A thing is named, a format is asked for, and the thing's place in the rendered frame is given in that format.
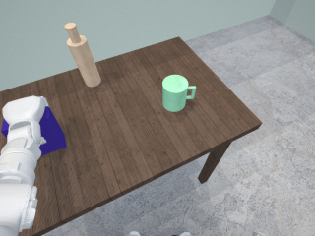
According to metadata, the left robot upper arm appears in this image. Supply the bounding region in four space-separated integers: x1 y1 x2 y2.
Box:
0 183 38 236

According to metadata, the sponge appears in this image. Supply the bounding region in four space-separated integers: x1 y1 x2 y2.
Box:
1 106 67 155

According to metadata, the table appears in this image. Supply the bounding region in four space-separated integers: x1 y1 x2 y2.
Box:
0 36 262 236

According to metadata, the robot left hand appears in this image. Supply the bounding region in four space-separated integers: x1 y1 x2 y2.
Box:
2 95 49 145

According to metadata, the left robot forearm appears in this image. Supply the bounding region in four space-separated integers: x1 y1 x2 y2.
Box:
0 118 41 185

